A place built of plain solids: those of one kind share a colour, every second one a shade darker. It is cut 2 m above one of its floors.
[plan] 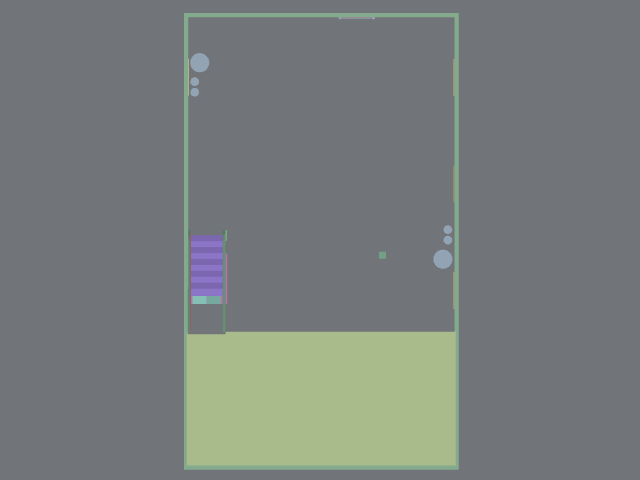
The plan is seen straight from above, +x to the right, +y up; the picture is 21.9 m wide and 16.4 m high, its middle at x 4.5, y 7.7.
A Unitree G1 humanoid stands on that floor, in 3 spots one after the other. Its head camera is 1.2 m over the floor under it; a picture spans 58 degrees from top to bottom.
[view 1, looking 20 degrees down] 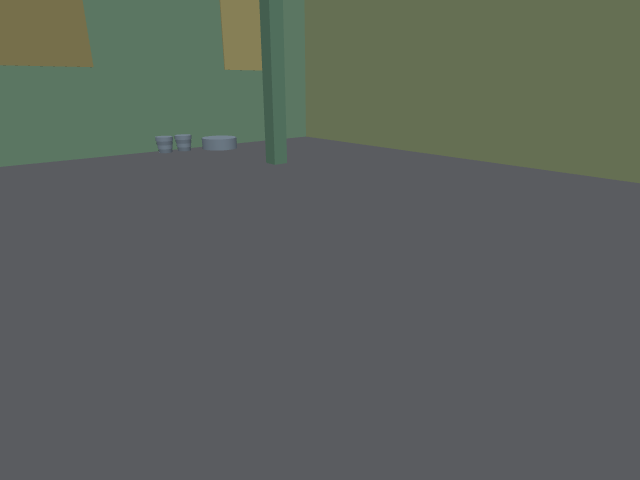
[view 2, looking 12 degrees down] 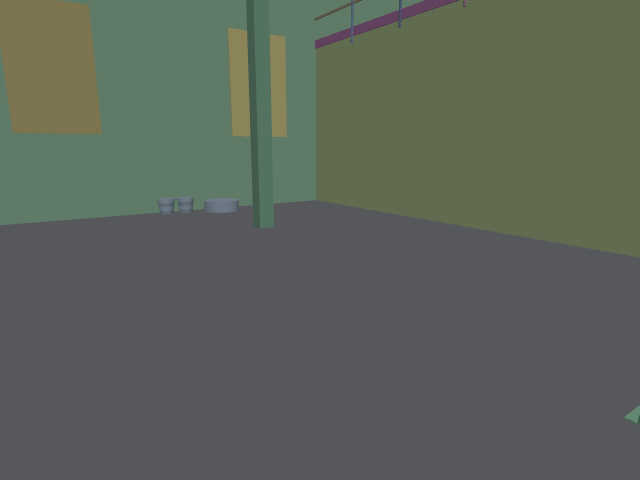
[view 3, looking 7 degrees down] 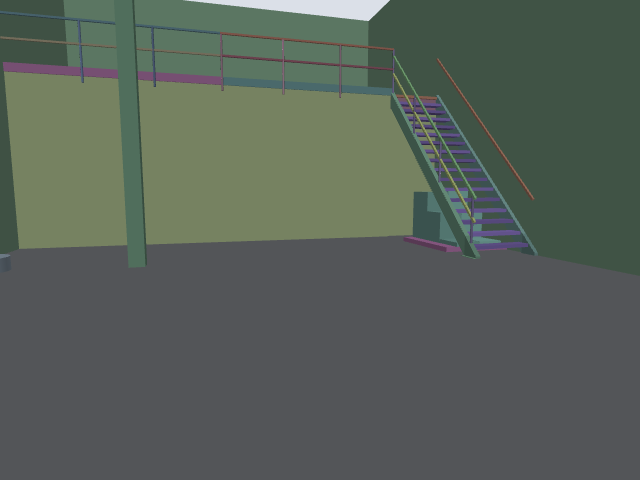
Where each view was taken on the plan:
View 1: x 1.00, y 11.16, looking -41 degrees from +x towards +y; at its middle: ground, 3.51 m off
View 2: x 0.64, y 10.16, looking -34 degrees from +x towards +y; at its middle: ground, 5.77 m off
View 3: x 5.76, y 14.21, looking -106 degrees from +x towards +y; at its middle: ground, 9.85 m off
